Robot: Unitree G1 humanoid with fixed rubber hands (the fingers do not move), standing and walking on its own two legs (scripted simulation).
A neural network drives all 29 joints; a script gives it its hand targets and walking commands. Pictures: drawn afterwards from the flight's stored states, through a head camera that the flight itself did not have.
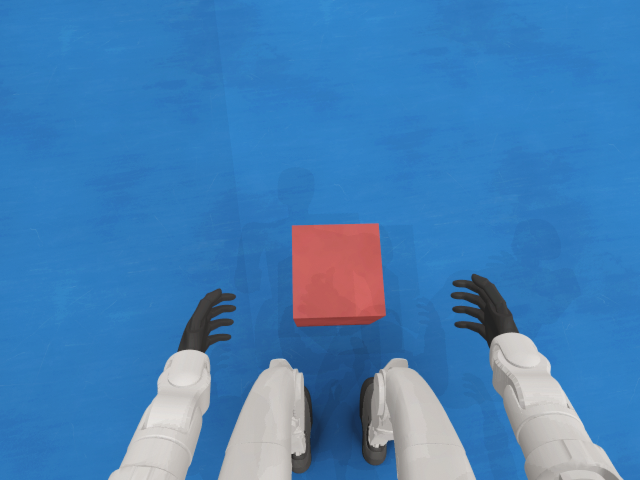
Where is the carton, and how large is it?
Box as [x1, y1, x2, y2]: [292, 223, 385, 326]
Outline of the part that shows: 378,223 292,225 293,319 297,326 368,324 385,315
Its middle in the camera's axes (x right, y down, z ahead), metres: +0.04 +0.10 +0.99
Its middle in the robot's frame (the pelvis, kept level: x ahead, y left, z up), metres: +0.42 -0.01 -0.56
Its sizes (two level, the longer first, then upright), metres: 0.210 0.200 0.250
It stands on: the floor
